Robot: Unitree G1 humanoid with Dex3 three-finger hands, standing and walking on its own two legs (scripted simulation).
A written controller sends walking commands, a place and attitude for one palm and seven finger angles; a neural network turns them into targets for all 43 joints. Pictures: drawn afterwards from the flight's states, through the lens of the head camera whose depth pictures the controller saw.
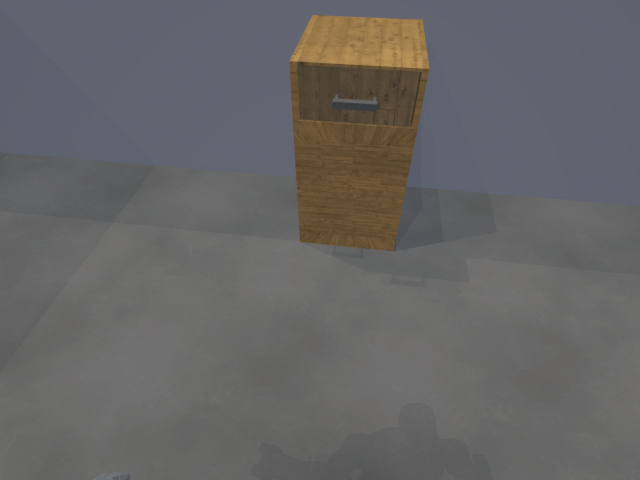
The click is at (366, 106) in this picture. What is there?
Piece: drawer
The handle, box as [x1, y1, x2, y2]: [332, 94, 376, 111]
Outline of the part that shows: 332,101 332,108 373,111 376,110 376,97 373,97 372,101 338,99 338,94 336,94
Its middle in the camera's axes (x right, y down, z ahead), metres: +0.10 -0.42 +1.19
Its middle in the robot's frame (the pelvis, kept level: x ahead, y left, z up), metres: +1.17 -0.04 -0.08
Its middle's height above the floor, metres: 0.69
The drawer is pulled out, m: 0.00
